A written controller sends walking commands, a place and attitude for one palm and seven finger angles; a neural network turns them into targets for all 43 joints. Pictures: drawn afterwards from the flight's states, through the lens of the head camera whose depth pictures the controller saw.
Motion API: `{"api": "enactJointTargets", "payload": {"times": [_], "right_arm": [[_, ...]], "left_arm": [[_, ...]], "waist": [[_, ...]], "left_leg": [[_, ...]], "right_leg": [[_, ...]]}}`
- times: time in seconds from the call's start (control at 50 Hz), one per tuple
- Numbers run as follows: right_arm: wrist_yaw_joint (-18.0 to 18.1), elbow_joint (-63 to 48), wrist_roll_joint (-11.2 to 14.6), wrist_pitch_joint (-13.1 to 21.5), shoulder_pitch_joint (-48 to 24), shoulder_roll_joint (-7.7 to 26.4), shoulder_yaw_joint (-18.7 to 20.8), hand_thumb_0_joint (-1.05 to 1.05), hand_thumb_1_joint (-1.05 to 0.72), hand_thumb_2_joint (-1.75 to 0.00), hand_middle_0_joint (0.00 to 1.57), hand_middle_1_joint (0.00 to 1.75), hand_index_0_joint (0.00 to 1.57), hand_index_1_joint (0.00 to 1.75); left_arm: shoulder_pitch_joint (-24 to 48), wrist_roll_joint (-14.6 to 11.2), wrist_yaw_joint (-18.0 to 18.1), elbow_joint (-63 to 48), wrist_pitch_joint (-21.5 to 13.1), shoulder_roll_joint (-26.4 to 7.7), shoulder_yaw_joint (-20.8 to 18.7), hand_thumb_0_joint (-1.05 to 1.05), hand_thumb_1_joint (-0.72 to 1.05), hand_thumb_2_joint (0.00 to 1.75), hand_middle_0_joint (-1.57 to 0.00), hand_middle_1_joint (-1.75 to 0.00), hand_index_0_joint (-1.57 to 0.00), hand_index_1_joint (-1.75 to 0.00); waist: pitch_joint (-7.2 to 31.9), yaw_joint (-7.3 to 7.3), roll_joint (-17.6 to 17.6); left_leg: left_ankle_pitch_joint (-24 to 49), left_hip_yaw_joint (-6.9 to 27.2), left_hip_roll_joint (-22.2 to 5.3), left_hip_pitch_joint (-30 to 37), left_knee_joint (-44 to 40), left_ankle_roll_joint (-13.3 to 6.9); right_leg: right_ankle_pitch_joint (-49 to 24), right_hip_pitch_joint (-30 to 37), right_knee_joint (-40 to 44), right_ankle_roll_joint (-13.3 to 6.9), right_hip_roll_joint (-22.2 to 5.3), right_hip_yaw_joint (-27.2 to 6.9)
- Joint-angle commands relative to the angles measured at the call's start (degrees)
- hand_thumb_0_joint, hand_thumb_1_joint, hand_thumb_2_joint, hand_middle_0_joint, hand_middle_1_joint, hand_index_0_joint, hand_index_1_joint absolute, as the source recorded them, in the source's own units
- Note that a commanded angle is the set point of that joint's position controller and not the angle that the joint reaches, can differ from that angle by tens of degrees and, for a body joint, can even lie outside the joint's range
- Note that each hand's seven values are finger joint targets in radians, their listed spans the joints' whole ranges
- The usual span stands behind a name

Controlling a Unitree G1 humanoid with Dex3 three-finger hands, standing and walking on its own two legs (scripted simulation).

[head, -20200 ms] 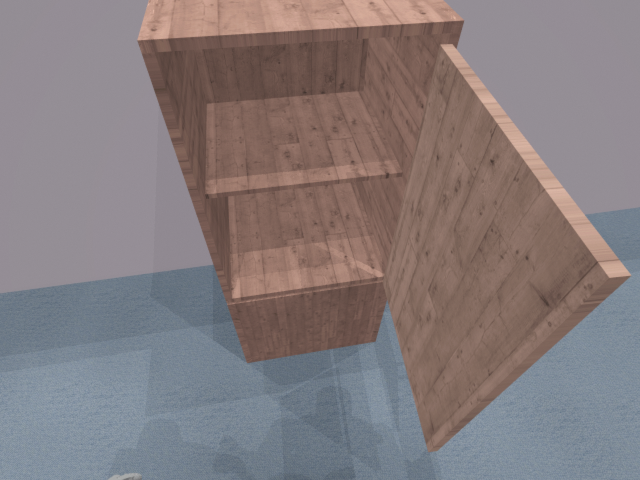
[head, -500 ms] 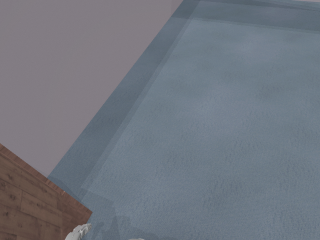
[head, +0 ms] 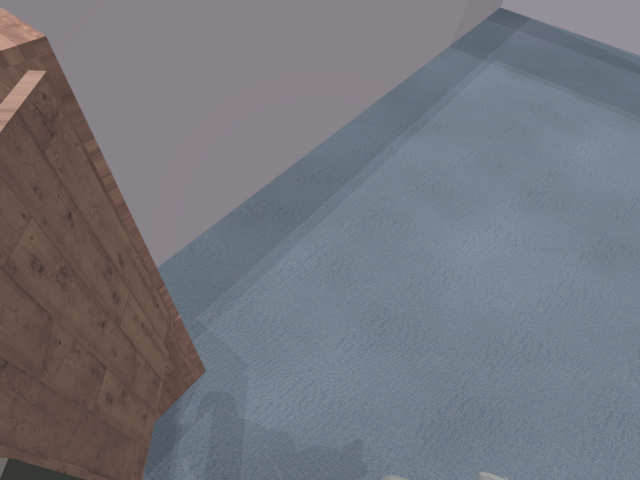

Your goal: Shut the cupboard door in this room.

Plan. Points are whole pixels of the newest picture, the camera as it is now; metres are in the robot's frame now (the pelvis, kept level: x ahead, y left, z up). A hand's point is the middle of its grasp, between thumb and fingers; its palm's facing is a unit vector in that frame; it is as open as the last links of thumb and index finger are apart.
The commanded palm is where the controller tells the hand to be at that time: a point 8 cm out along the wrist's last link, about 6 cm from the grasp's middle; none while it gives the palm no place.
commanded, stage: turn or walk to find it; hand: left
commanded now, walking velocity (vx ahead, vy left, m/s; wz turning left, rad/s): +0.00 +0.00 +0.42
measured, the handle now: out of the picture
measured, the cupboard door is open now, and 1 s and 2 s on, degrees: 40 40 40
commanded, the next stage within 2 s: stand and wait in 1.32 s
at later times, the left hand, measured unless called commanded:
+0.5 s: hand out of the picture +0.03 +0.16 -0.14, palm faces +0.23 -0.93 -0.27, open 7.4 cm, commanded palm none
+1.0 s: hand out of the picture -0.08 +0.21 -0.16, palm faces +0.47 -0.85 -0.25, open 7.4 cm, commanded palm none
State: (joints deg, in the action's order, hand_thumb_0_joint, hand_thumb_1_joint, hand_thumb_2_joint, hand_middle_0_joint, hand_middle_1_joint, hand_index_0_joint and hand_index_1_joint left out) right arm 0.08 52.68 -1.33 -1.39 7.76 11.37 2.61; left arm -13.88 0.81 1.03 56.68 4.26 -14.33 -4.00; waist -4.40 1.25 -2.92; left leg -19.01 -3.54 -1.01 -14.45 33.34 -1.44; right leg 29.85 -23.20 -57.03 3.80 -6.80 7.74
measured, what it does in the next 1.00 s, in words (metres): steps on the spot, turning left: right foot, then left foot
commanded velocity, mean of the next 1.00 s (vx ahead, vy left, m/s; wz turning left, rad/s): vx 0.00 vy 0.00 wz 0.42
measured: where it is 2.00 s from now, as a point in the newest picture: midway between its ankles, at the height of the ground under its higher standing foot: outside the picture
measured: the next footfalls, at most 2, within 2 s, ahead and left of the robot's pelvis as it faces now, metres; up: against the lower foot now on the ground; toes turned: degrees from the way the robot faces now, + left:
right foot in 0.32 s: +0.04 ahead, -0.14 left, +0.00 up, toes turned +3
left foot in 0.76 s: -0.04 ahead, +0.10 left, +0.00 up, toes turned +26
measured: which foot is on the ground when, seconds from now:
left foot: down 0.00-0.32, up 0.34-0.74, down 0.76-1.00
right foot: up 0.00-0.30, down 0.32-0.76, up 0.78-1.00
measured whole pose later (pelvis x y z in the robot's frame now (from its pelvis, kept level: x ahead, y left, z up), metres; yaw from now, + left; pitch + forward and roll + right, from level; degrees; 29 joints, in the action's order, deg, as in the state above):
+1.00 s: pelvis -0.04 -0.01 +0.01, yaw +25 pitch +0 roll -1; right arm 0.5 53.3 -1.4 -1.4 8.7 11.2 2.1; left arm -11.4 0.8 0.4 55.1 3.5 -14.2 -3.9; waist -3.4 0.9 -0.4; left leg -14.0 -0.6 0.3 -13.3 27.2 -2.1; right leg 23.9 -25.9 -59.4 4.7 -5.3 2.9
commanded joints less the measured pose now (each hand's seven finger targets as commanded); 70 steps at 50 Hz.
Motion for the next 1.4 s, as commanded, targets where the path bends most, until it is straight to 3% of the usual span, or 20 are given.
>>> {"api": "enactJointTargets", "payload": {"times": [0.0, 0.18, 0.26, 0.28, 0.3, 0.32, 0.34, 0.42, 0.62, 0.7, 0.72, 0.74, 0.78, 0.86, 1.12, 1.14, 1.18, 1.2, 1.28, 1.38], "right_arm": [[1.2, -2.6, -0.1, 0.8, 2.3, 11.3, 2.0, 0.0, -0.9, -0.9, 0.2, 0.3, 0.2, 0.3], [0.7, -2.4, -0.3, 0.3, 4.6, 12.2, 2.8, 0.0, -0.9, -0.9, 0.2, 0.3, 0.2, 0.3], [0.5, -3.3, 0.1, 0.0, 2.4, 11.1, 2.9, 0.0, -0.9, -0.9, 0.2, 0.3, 0.2, 0.3], [0.2, -3.7, 0.6, 0.1, 2.8, 9.1, 2.8, 0.0, -0.9, -0.9, 0.2, 0.3, 0.2, 0.3], [-0.1, -5.1, 0.8, 0.1, 3.2, 4.6, 2.0, 0.0, -0.9, -0.9, 0.2, 0.3, 0.2, 0.3], [0.2, -6.0, 0.5, -0.5, 1.0, 6.6, 2.5, 0.0, -0.9, -0.9, 0.2, 0.3, 0.2, 0.3], [0.0, -5.3, 0.1, -1.0, 1.5, 6.7, 2.7, 0.0, -0.9, -0.9, 0.2, 0.3, 0.2, 0.3], [-0.9, -1.2, -0.1, -1.9, 5.6, 6.5, 2.8, 0.0, -0.9, -0.9, 0.2, 0.3, 0.2, 0.3], [-0.9, -2.9, 0.8, -0.9, -1.0, 4.3, 1.2, 0.0, -0.9, -0.9, 0.2, 0.3, 0.2, 0.3], [-0.8, -1.8, 0.8, 0.1, 4.8, 5.6, 1.4, 0.0, -0.9, -0.9, 0.2, 0.3, 0.2, 0.3], [-0.8, -1.4, 0.6, 0.7, 7.3, 8.9, 2.2, 0.0, -0.9, -0.9, 0.2, 0.3, 0.2, 0.3], [-0.4, -1.7, 0.2, 1.1, 9.3, 14.8, 3.6, 0.0, -0.9, -0.9, 0.2, 0.3, 0.2, 0.3], [0.6, -0.6, 0.1, 0.4, 9.1, 14.4, 3.4, 0.0, -0.9, -0.9, 0.2, 0.3, 0.2, 0.3], [1.2, -2.4, 0.0, 0.8, 2.5, 11.0, 1.9, 0.0, -0.9, -0.9, 0.2, 0.3, 0.2, 0.3], [0.5, -2.8, 0.0, 0.1, 2.8, 11.3, 3.0, 0.0, -0.9, -0.9, 0.2, 0.3, 0.2, 0.3], [0.3, -3.1, 0.3, 0.1, 2.5, 10.3, 3.0, 0.0, -0.9, -0.9, 0.2, 0.3, 0.2, 0.3], [-0.1, -5.3, 0.7, 0.1, 2.4, 4.3, 2.0, 0.0, -0.9, -0.9, 0.2, 0.3, 0.2, 0.3], [0.0, -5.2, 0.4, -0.7, 1.4, 6.8, 2.8, 0.0, -0.9, -0.9, 0.2, 0.3, 0.2, 0.3], [-0.9, -1.4, 0.0, -2.0, 5.4, 6.3, 3.1, 0.0, -0.9, -0.9, 0.2, 0.3, 0.2, 0.3], [-0.7, -1.0, 0.5, -1.5, 2.4, 4.0, 2.0, 0.0, -0.9, -0.9, 0.2, 0.3, 0.2, 0.3]], "left_arm": [[3.0, 0.1, -0.6, -5.8, -2.4, -3.6, -0.7, 0.0, 0.9, 0.9, -0.2, -0.3, -0.2, -0.3], [5.2, -0.2, -0.4, -7.7, -2.7, -2.4, 0.0, 0.0, 0.9, 0.9, -0.2, -0.3, -0.2, -0.3], [-0.8, -0.5, -0.1, -6.4, -3.8, -3.0, -0.5, 0.0, 0.9, 0.9, -0.2, -0.3, -0.2, -0.3], [-2.8, -0.1, 0.2, -6.1, -4.5, -6.1, -1.0, 0.0, 0.9, 0.9, -0.2, -0.3, -0.2, -0.3], [-4.2, 0.8, 0.8, -6.1, -4.9, -11.3, -2.2, 0.0, 0.9, 0.9, -0.2, -0.3, -0.2, -0.3], [-4.4, 0.5, 0.9, -6.8, -4.7, -12.6, -2.4, 0.0, 0.9, 0.9, -0.2, -0.3, -0.2, -0.3], [-1.6, 0.3, 1.0, -7.6, -4.5, -10.4, -1.7, 0.0, 0.9, 0.9, -0.2, -0.3, -0.2, -0.3], [4.2, 0.2, 0.7, -8.9, -5.2, -5.4, -0.6, 0.0, 0.9, 0.9, -0.2, -0.3, -0.2, -0.3], [-3.2, 1.0, 0.7, -5.7, -4.7, -9.3, -1.9, 0.0, 0.9, 0.9, -0.2, -0.3, -0.2, -0.3], [-0.8, 0.3, 0.5, -5.2, -4.2, -9.7, -2.1, 0.0, 0.9, 0.9, -0.2, -0.3, -0.2, -0.3], [-0.8, -0.2, 0.4, -5.9, -3.8, -8.0, -1.9, 0.0, 0.9, 0.9, -0.2, -0.3, -0.2, -0.3], [-0.9, -0.6, 0.0, -7.7, -3.5, -3.9, -1.0, 0.0, 0.9, 0.9, -0.2, -0.3, -0.2, -0.3], [4.4, 0.1, 0.2, -7.9, -2.5, -3.9, -0.3, 0.0, 0.9, 0.9, -0.2, -0.3, -0.2, -0.3], [3.0, 0.2, -0.5, -5.6, -2.3, -4.1, -0.8, 0.0, 0.9, 0.9, -0.2, -0.3, -0.2, -0.3], [0.2, -0.4, -0.1, -6.7, -3.7, -2.7, -0.4, 0.0, 0.9, 0.9, -0.2, -0.3, -0.2, -0.3], [-1.9, -0.3, 0.1, -6.2, -4.2, -4.0, -0.7, 0.0, 0.9, 0.9, -0.2, -0.3, -0.2, -0.3], [-4.0, 0.9, 0.9, -6.4, -4.9, -12.2, -2.4, 0.0, 0.9, 0.9, -0.2, -0.3, -0.2, -0.3], [-3.9, 0.5, 1.0, -7.0, -4.6, -11.8, -2.1, 0.0, 0.9, 0.9, -0.2, -0.3, -0.2, -0.3], [5.5, 0.2, 1.0, -9.0, -4.7, -5.8, -1.0, 0.0, 0.9, 0.9, -0.2, -0.3, -0.2, -0.3], [-0.6, 0.9, 0.7, -6.2, -5.1, -6.6, -1.0, 0.0, 0.9, 0.9, -0.2, -0.3, -0.2, -0.3]], "waist": [[4.2, -1.79, 12.9], [6.2, -2.97, 12.8], [8.0, 0.38, 11.0], [9.1, 1.2, 4.4], [9.1, 1.9, -12.2], [7.3, 2.84, -13.2], [5.0, 0.99, -5.9], [2.7, -2.4, -7.0], [5.5, 1.98, -8.2], [8.9, -1.51, -4.7], [10.9, -3.05, 3.3], [10.7, -4.07, 20.8], [7.1, -4.73, 15.4], [3.8, -1.85, 13.1], [7.4, -0.44, 11.7], [8.4, 0.75, 8.8], [7.7, 1.88, -14.7], [7.1, 2.21, -9.3], [1.4, -2.48, -6.4], [2.8, 0.46, -7.8]], "left_leg": [[32.8, 13.9, -14.1, 5.7, -13.0, -7.5], [30.2, 18.1, -12.5, 6.0, -11.6, -7.9], [25.1, 18.6, -8.6, -2.2, -5.7, -4.3], [15.7, 15.9, -4.8, -8.3, -0.6, -1.1], [-5.1, 6.5, 3.1, -18.9, 11.7, 3.0], [-16.3, 7.2, 2.6, -18.3, 23.9, 3.2], [-13.4, 9.3, 1.7, -17.9, 30.6, 3.1], [-3.5, 6.7, -0.6, -17.8, 37.6, 4.9], [-7.9, -0.2, -1.0, -10.4, 12.5, 5.4], [6.5, -2.1, -0.3, 3.0, -6.1, 4.2], [15.4, 3.6, -4.5, 11.1, -11.5, 2.6], [35.9, 22.9, -18.8, 18.0, -12.8, -4.4], [33.3, 19.8, -21.0, 9.9, -14.5, -9.8], [28.8, 14.9, -13.7, 5.5, -14.3, -7.4], [26.4, 19.0, -9.8, -0.1, -8.2, -5.6], [21.5, 17.8, -7.3, -3.7, -4.8, -3.2], [-12.1, 5.2, 4.4, -19.5, 15.3, 3.5], [-15.6, 7.7, 2.3, -17.0, 26.2, 3.2], [-4.6, 6.4, -1.3, -17.4, 37.1, 4.4], [-6.1, 2.4, -0.9, -12.8, 23.5, 5.4]], "right_leg": [[-4.4, -7.1, -7.0, 0.9, -0.1, -5.5], [-3.9, -0.8, 10.4, 1.2, 3.4, -4.3], [-17.3, 14.2, 30.5, 0.5, 4.5, -3.3], [-21.0, 21.7, 36.1, -0.7, -0.6, -8.0], [-26.7, 26.8, 39.0, -6.0, -15.6, -22.1], [-30.1, 17.9, 40.8, -12.2, -22.6, -26.0], [-28.6, 13.9, 40.7, -13.3, -19.7, -21.2], [-32.2, 12.4, 38.5, -9.0, -11.1, -9.0], [-44.0, 19.4, 33.5, -11.8, -14.4, -4.9], [-39.2, 15.0, 25.2, -7.0, -12.8, -0.3], [-31.2, 8.2, 17.1, -3.9, -9.7, 2.2], [-2.2, -7.3, 5.7, 0.8, -1.3, 4.0], [4.6, -7.5, -5.4, 0.1, -1.2, -4.6], [-5.0, -7.4, -7.1, 0.6, -0.1, -6.2], [-13.5, 10.3, 26.1, 0.5, 5.0, -3.3], [-19.2, 16.6, 33.6, 0.3, 3.4, -4.4], [-31.1, 24.2, 39.7, -9.0, -19.0, -24.7], [-32.4, 16.2, 40.2, -13.3, -22.0, -24.1], [-26.9, 10.0, 39.7, -10.0, -12.9, -10.0], [-36.5, 14.3, 37.6, -10.4, -11.8, -6.4]]}}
